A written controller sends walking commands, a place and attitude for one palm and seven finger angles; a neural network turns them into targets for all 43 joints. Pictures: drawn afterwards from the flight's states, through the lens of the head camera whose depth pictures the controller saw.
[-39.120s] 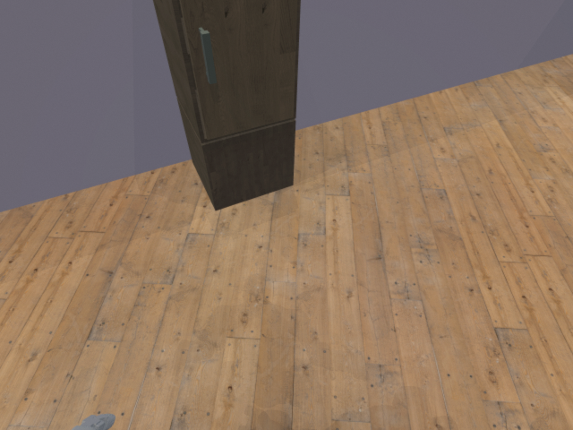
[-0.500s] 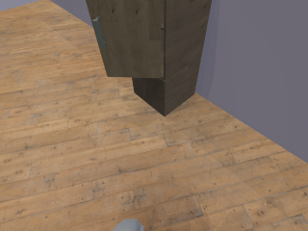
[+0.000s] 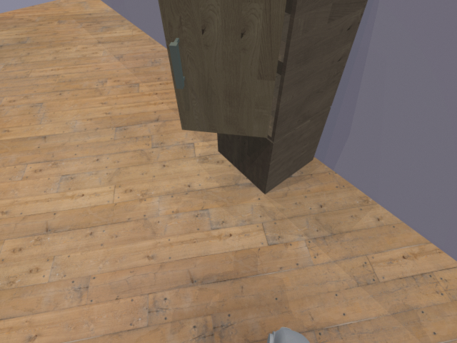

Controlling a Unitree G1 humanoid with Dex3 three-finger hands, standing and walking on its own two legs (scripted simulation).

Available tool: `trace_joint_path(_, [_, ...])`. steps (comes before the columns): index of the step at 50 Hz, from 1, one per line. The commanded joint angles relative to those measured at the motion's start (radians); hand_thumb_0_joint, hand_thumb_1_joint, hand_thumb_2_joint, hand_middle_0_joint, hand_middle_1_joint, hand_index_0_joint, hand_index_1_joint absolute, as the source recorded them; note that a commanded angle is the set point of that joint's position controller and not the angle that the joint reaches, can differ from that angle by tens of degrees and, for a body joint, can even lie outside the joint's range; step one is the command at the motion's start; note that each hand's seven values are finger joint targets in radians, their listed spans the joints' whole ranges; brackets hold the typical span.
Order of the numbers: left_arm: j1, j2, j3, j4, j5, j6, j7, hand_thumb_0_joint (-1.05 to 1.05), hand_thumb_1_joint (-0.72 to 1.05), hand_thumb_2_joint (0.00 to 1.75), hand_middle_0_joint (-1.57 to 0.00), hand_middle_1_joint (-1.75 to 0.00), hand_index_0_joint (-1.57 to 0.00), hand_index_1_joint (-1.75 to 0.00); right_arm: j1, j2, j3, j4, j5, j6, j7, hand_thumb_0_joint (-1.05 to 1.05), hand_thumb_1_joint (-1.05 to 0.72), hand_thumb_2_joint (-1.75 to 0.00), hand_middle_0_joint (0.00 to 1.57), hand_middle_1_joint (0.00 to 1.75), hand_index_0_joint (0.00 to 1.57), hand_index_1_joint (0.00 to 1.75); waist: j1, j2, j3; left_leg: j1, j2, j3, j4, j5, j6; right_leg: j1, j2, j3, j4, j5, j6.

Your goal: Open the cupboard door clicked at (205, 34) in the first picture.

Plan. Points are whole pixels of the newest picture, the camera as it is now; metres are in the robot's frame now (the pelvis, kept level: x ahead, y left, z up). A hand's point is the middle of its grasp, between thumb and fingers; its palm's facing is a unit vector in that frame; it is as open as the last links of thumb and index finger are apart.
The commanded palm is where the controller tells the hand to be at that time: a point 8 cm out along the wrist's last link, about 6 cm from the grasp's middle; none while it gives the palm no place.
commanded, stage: take the last steps up to it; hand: left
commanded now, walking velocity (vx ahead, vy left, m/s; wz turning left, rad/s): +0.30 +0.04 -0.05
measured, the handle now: (178, 63) +0.94 +0.25 -0.02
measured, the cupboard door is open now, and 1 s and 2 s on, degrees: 43 43 43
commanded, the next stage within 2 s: come to a stop and stand still in 0.74 s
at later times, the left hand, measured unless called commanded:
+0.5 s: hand out of the picture +0.14 +0.16 -0.16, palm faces +0.09 -0.98 -0.19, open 7.3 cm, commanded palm none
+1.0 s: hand (152, 221) +0.41 +0.24 -0.17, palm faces +0.00 -0.97 -0.23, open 7.3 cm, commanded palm none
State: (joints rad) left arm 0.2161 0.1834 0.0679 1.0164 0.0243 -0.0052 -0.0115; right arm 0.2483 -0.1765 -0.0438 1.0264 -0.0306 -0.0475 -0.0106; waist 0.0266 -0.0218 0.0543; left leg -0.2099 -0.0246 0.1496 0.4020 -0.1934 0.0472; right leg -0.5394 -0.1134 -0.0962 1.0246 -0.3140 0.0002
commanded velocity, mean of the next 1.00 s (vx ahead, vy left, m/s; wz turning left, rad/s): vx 0.15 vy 0.03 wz -0.01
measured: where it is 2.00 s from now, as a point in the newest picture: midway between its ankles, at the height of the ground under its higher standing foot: (229, 313)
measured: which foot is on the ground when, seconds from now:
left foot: down 0.00-0.16, up 0.18-0.62, down 0.64-1.00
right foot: up 0.00-0.14, down 0.16-0.64, up 0.66-0.98, down 1.00-1.00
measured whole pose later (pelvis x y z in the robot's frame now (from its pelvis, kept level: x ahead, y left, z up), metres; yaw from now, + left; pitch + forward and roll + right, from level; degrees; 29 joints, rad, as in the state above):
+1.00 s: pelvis +0.33 +0.05 +0.00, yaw -2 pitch +0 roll +2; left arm 0.17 0.21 0.04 1.02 0.02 -0.02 0.02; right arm 0.27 -0.16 -0.02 1.08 -0.02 -0.02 -0.03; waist 0.00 -0.04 0.04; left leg -0.21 -0.03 0.17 0.48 -0.27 0.05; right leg -0.33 -0.08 -0.05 0.56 -0.18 0.01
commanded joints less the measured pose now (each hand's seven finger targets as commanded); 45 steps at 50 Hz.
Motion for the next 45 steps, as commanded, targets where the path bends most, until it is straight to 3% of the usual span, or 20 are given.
trace_joint_path(1, [-0.010, 0.027, 0.000, -0.075, 0.002, -0.010, -0.008, 0.00, 0.90, 0.90, -0.20, -0.30, -0.20, -0.30, 0.067, -0.131, -0.028, -0.024, -0.002, -0.010, 0.000, 0.00, -0.90, -0.90, 0.20, 0.30, 0.20, 0.30, -0.014, 0.081, 0.013, -0.055, 0.305, -0.225, -0.274, -0.184, 0.148, 0.099, -0.013, 0.035, -0.224, 0.041, -0.003])
trace_joint_path(4, [0.003, 0.044, 0.005, -0.080, 0.004, -0.019, -0.010, 0.00, 0.90, 0.90, -0.20, -0.30, -0.20, -0.30, 0.060, -0.144, -0.028, -0.010, -0.003, -0.002, 0.007, 0.00, -0.90, -0.90, 0.20, 0.30, 0.20, 0.30, 0.006, 0.049, 0.008, -0.083, 0.288, -0.203, -0.201, -0.221, 0.128, 0.251, 0.029, 0.006, -0.363, 0.048, 0.000])
trace_joint_path(6, [0.118, 0.083, 0.017, -0.041, 0.008, -0.031, -0.004, 0.00, 0.90, 0.90, -0.20, -0.30, -0.20, -0.30, 0.044, -0.119, -0.019, -0.005, 0.004, 0.001, 0.008, 0.00, -0.90, -0.90, 0.20, 0.30, 0.20, 0.30, 0.054, -0.022, -0.017, -0.161, 0.190, -0.124, -0.005, -0.250, 0.056, 0.467, 0.039, 0.023, -0.523, 0.043, -0.011])
trace_joint_path(7, [0.210, 0.150, 0.030, -0.016, 0.013, -0.044, 0.002, 0.00, 0.90, 0.90, -0.20, -0.30, -0.20, -0.30, 0.046, -0.081, -0.013, -0.017, 0.013, 0.001, 0.014, 0.00, -0.90, -0.90, 0.20, 0.30, 0.20, 0.30, 0.090, -0.184, -0.026, -0.306, 0.069, -0.020, 0.255, -0.288, 0.000, 0.590, -0.115, 0.254, -0.663, -0.097, -0.067])
trace_joint_path(8, [0.282, 0.230, 0.043, -0.002, 0.003, -0.046, 0.008, 0.00, 0.90, 0.90, -0.20, -0.30, -0.20, -0.30, 0.039, -0.061, -0.007, -0.050, 0.012, 0.000, 0.021, 0.00, -0.90, -0.90, 0.20, 0.30, 0.20, 0.30, 0.102, -0.347, -0.039, -0.469, 0.005, -0.003, 0.531, -0.436, -0.029, 0.669, -0.329, 0.587, -0.836, -0.155, -0.181])
trace_joint_path(9, [0.276, 0.196, 0.040, -0.003, -0.004, -0.052, 0.020, 0.00, 0.90, 0.90, -0.20, -0.30, -0.20, -0.30, 0.010, -0.112, -0.020, -0.048, 0.004, 0.005, 0.017, 0.00, -0.90, -0.90, 0.20, 0.30, 0.20, 0.30, 0.089, -0.307, -0.022, -0.494, 0.052, -0.116, 0.692, -0.367, -0.030, 0.608, -0.348, 0.645, -0.876, -0.153, -0.211])
trace_joint_path(11, [0.157, 0.121, 0.014, -0.030, -0.008, -0.063, 0.026, 0.00, 0.90, 0.90, -0.20, -0.30, -0.20, -0.30, -0.029, -0.092, -0.020, -0.026, 0.005, 0.003, 0.017, 0.00, -0.90, -0.90, 0.20, 0.30, 0.20, 0.30, 0.029, -0.079, 0.007, -0.485, 0.113, -0.180, 0.736, -0.162, -0.047, 0.510, -0.282, 0.443, -0.845, 0.030, -0.186])
trace_joint_path(12, [0.136, 0.093, 0.006, -0.034, -0.010, -0.072, 0.024, 0.00, 0.90, 0.90, -0.20, -0.30, -0.20, -0.30, -0.006, -0.065, -0.015, -0.010, 0.003, 0.010, 0.020, 0.00, -0.90, -0.90, 0.20, 0.30, 0.20, 0.30, 0.006, -0.042, -0.016, -0.433, 0.123, -0.169, 0.706, -0.099, -0.060, 0.476, -0.235, 0.327, -0.841, 0.155, -0.158])
trace_joint_path(15, [0.141, 0.052, 0.002, -0.006, -0.008, -0.091, 0.024, 0.00, 0.90, 0.90, -0.20, -0.30, -0.20, -0.30, 0.046, -0.028, -0.013, 0.018, 0.001, 0.028, 0.025, 0.00, -0.90, -0.90, 0.20, 0.30, 0.20, 0.30, -0.021, -0.093, -0.031, -0.378, 0.131, -0.132, 0.606, -0.033, -0.086, 0.466, -0.175, 0.154, -0.837, 0.375, -0.131])
trace_joint_path(26, [0.228, 0.108, -0.005, 0.103, -0.001, -0.077, 0.025, 0.00, 0.90, 0.90, -0.20, -0.30, -0.20, -0.30, -0.179, -0.026, -0.006, -0.062, 0.010, 0.015, 0.046, 0.00, -0.90, -0.90, 0.20, 0.30, 0.20, 0.30, 0.027, -0.124, 0.045, -0.313, 0.078, -0.050, 0.247, -0.029, -0.065, 0.525, -0.195, 0.109, -0.787, 0.439, -0.132])
trace_joint_path(28, [0.223, 0.114, -0.003, 0.111, -0.002, -0.070, 0.028, 0.00, 0.90, 0.90, -0.20, -0.30, -0.20, -0.30, -0.151, -0.037, -0.006, -0.055, 0.009, 0.009, 0.040, 0.00, -0.90, -0.90, 0.20, 0.30, 0.20, 0.30, 0.000, -0.127, 0.037, -0.212, 0.051, -0.028, 0.166, -0.031, -0.048, 0.515, -0.183, 0.084, -0.713, 0.512, -0.115])
trace_joint_path(29, [0.209, 0.114, 0.000, 0.110, -0.004, -0.067, 0.027, 0.00, 0.90, 0.90, -0.20, -0.30, -0.20, -0.30, -0.078, -0.051, -0.009, -0.030, 0.007, 0.004, 0.033, 0.00, -0.90, -0.90, 0.20, 0.30, 0.20, 0.30, -0.039, -0.107, 0.012, -0.070, 0.024, 0.000, 0.098, 0.006, -0.038, 0.452, -0.157, 0.055, -0.627, 0.548, -0.096])
trace_joint_path(30, [0.200, 0.098, -0.003, 0.103, -0.006, -0.065, 0.027, 0.00, 0.90, 0.90, -0.20, -0.30, -0.20, -0.30, 0.046, -0.085, -0.016, 0.009, 0.002, -0.003, 0.022, 0.00, -0.90, -0.90, 0.20, 0.30, 0.20, 0.30, -0.092, -0.048, -0.042, 0.119, 0.038, -0.023, 0.046, 0.034, -0.020, 0.368, -0.118, 0.024, -0.463, 0.528, -0.077])
trace_joint_path(31, [0.231, 0.056, -0.008, 0.086, -0.011, -0.060, 0.022, 0.00, 0.90, 0.90, -0.20, -0.30, -0.20, -0.30, 0.177, -0.182, -0.038, 0.038, -0.011, -0.011, 0.008, 0.00, -0.90, -0.90, 0.20, 0.30, 0.20, 0.30, -0.129, 0.145, -0.159, 0.341, 0.242, -0.256, 0.043, 0.117, 0.054, 0.186, -0.015, -0.037, -0.222, 0.223, -0.033])
trace_joint_path(32, [0.226, 0.021, -0.021, 0.053, -0.017, -0.062, 0.019, 0.00, 0.90, 0.90, -0.20, -0.30, -0.20, -0.30, 0.265, -0.253, -0.052, 0.047, -0.006, -0.003, -0.006, 0.00, -0.90, -0.90, 0.20, 0.30, 0.20, 0.30, -0.139, 0.301, -0.227, 0.441, 0.430, -0.504, -0.043, 0.242, 0.162, 0.020, 0.082, -0.051, 0.057, -0.273, -0.013])
trace_joint_path(33, [0.183, 0.023, -0.020, 0.028, -0.006, -0.061, 0.029, 0.00, 0.90, 0.90, -0.20, -0.30, -0.20, -0.30, 0.236, -0.246, -0.049, 0.041, -0.001, 0.008, -0.005, 0.00, -0.90, -0.90, 0.20, 0.30, 0.20, 0.30, -0.128, 0.176, -0.186, 0.295, 0.460, -0.477, -0.087, 0.099, 0.189, 0.007, 0.064, 0.022, 0.200, -0.311, -0.041])
trace_joint_path(35, [0.116, 0.023, -0.016, 0.022, -0.004, -0.044, 0.022, 0.00, 0.90, 0.90, -0.20, -0.30, -0.20, -0.30, 0.076, -0.159, -0.028, -0.014, 0.005, 0.002, -0.013, 0.00, -0.90, -0.90, 0.20, 0.30, 0.20, 0.30, -0.072, 0.206, -0.060, 0.070, 0.406, -0.435, -0.179, -0.111, 0.164, -0.060, -0.002, 0.078, 0.267, -0.154, -0.029])
trace_joint_path(36, [0.115, 0.019, -0.014, 0.027, 0.001, -0.036, 0.016, 0.00, 0.90, 0.90, -0.20, -0.30, -0.20, -0.30, 0.050, -0.121, -0.016, -0.021, 0.004, -0.002, -0.015, 0.00, -0.90, -0.90, 0.20, 0.30, 0.20, 0.30, -0.052, 0.159, -0.005, -0.017, 0.374, -0.382, -0.208, -0.114, 0.141, -0.034, -0.017, 0.083, 0.230, -0.106, -0.023])
trace_joint_path(40, [0.162, -0.018, -0.019, 0.037, 0.001, -0.015, 0.009, 0.00, 0.90, 0.90, -0.20, -0.30, -0.20, -0.30, 0.033, -0.107, -0.006, -0.018, 0.003, -0.016, -0.016, 0.00, -0.90, -0.90, 0.20, 0.30, 0.20, 0.30, -0.001, 0.102, -0.051, -0.061, 0.313, -0.227, -0.215, 0.051, 0.127, 0.080, -0.012, 0.056, 0.023, -0.037, -0.007])
trace_joint_path(45, [0.095, -0.020, -0.031, 0.018, -0.002, -0.007, 0.020, 0.00, 0.90, 0.90, -0.20, -0.30, -0.20, -0.30, 0.021, -0.088, 0.005, -0.010, 0.000, -0.003, -0.022, 0.00, -0.90, -0.90, 0.20, 0.30, 0.20, 0.30, 0.001, 0.063, -0.044, -0.093, 0.290, -0.172, -0.144, 0.228, 0.118, 0.257, 0.031, 0.042, -0.320, 0.046, 0.010])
